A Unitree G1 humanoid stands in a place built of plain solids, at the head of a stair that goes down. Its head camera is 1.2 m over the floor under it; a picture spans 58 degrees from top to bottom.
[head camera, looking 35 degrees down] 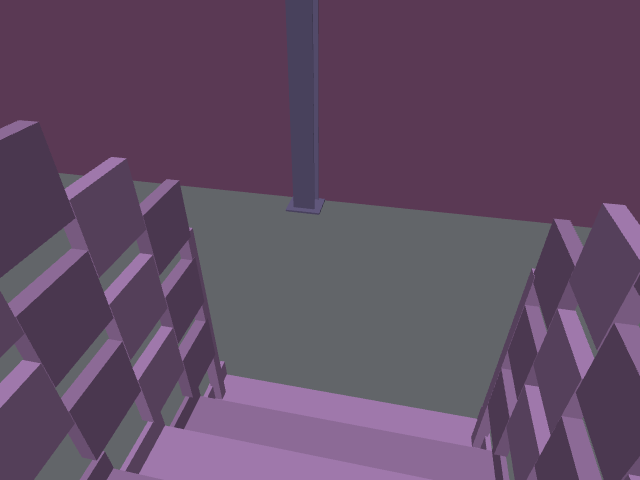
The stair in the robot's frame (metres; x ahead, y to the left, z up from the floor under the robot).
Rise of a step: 0.17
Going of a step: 0.26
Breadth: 1.32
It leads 12 degrees to the right of straight ahead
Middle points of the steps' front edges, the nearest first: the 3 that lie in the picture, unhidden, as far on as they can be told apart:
0.83 -0.03 -0.35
1.09 -0.08 -0.52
1.34 -0.13 -0.70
